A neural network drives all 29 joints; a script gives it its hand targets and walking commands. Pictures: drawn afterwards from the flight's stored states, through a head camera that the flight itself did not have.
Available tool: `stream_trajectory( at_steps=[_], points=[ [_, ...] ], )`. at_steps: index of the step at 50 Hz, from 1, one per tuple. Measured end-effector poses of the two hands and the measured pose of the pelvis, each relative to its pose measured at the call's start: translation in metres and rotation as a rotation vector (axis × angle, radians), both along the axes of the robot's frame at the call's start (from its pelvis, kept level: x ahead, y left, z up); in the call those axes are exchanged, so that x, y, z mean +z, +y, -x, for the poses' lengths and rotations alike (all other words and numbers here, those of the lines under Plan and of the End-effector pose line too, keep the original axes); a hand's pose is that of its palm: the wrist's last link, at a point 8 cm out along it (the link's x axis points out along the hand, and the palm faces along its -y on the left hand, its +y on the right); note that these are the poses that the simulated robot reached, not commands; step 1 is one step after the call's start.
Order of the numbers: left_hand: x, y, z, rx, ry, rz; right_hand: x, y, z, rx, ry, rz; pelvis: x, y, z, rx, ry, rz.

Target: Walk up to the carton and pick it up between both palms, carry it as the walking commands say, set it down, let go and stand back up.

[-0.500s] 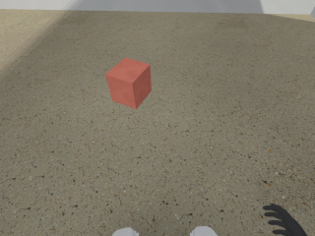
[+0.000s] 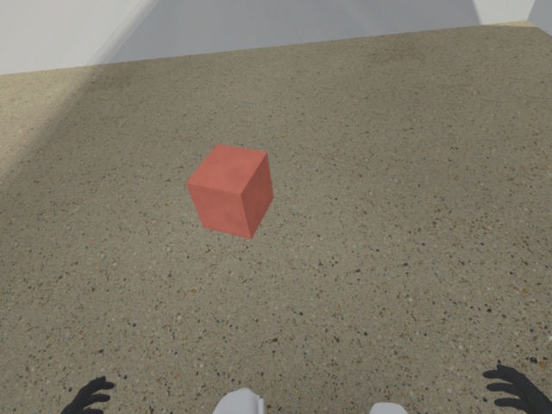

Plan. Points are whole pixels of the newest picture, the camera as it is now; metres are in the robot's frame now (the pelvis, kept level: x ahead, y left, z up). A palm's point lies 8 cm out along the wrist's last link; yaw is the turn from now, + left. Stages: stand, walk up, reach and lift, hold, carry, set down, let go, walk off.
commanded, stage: walk up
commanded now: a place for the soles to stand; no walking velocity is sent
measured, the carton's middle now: (234, 191) +1.14 +0.31 -0.56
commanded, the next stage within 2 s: none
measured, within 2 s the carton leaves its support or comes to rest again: neither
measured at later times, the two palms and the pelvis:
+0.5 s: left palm (69, 299) +0.32 +0.42 -0.04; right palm (442, 354) +0.23 -0.21 -0.07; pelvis +0.17 +0.12 +0.00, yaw -6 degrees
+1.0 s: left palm (63, 217) +0.51 +0.52 -0.02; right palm (357, 300) +0.33 -0.10 -0.09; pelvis +0.32 +0.23 +0.01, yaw -11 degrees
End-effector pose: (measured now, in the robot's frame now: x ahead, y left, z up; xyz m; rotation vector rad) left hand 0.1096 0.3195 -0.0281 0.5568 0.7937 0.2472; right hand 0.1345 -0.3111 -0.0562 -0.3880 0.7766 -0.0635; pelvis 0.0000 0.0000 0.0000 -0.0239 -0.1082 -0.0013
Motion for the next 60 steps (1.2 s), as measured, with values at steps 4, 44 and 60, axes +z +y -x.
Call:
stream_trajectory(
  at_steps=[4,44,60],
  points=[
    [-0.017,0.038,-0.026,0.051,0.066,0.023,0.002,0.029,-0.021,-0.04,-0.064,0.016,-0.006,0.031,-0.033,-0.059,0.0,-0.026],
    [0.005,0.171,-0.382,-0.249,0.009,-0.029,-0.032,0.198,-0.148,-0.347,0.218,-0.034,0.002,0.201,-0.292,-0.226,0.009,-0.019],
    [-0.011,0.272,-0.454,-0.163,0.092,-0.026,-0.003,0.262,-0.296,-0.303,0.029,0.022,-0.001,0.29,-0.392,-0.257,-0.021,-0.031]
  ],
)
